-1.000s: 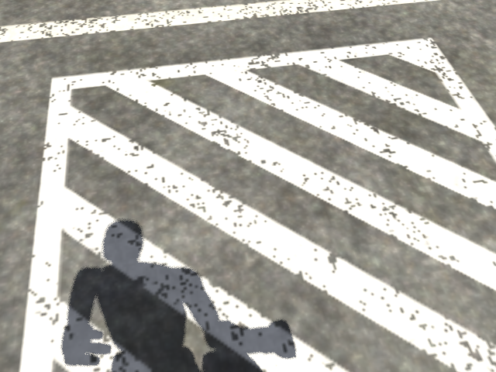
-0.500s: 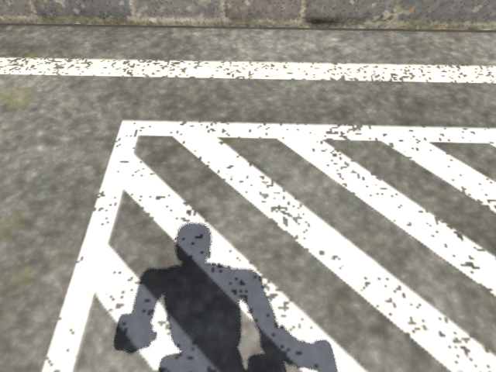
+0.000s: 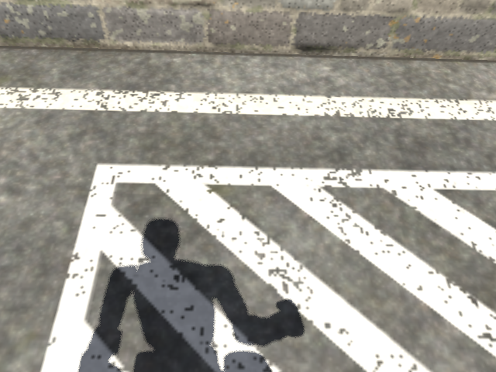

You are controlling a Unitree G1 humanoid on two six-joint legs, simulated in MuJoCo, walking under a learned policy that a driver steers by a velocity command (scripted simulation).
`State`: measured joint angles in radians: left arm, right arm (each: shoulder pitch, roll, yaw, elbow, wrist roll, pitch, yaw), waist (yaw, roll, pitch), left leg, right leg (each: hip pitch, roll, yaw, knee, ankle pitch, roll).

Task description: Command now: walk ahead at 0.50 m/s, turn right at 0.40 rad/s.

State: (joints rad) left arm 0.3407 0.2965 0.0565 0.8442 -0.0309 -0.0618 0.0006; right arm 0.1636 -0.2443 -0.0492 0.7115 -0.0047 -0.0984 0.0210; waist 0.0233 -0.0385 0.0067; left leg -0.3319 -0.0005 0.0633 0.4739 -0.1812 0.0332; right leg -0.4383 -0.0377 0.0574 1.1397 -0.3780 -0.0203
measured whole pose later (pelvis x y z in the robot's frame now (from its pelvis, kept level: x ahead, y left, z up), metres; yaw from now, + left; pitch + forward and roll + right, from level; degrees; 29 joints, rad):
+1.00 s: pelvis +0.52 -0.13 -0.01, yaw -35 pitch +2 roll +1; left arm 0.35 0.30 0.07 0.71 -0.03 -0.02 0.01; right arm 0.12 -0.27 -0.06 0.71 -0.01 -0.11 0.02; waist 0.03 -0.04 0.00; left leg -0.38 -0.03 0.02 0.52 -0.18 0.02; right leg -0.36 0.06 0.13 1.14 -0.45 -0.02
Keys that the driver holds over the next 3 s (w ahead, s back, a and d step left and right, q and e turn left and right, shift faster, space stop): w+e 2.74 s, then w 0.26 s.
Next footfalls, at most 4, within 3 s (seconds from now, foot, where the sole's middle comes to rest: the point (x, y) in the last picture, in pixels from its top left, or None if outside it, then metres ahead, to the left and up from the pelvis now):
0.40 right None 0.34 -0.18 -0.77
0.90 left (287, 306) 0.67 -0.09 -0.77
1.42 right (420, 301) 0.70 -0.48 -0.77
1.90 left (437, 214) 1.03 -0.61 -0.77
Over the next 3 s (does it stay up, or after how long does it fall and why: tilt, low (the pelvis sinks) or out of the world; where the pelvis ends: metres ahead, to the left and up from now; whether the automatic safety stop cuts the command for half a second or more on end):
stays up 0.93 -1.11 -0.01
